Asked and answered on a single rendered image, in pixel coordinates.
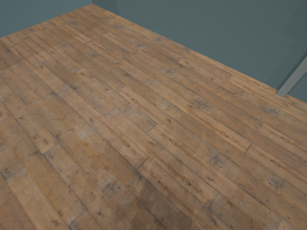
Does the panel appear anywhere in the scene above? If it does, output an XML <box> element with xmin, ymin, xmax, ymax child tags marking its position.
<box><xmin>277</xmin><ymin>57</ymin><xmax>307</xmax><ymax>98</ymax></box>

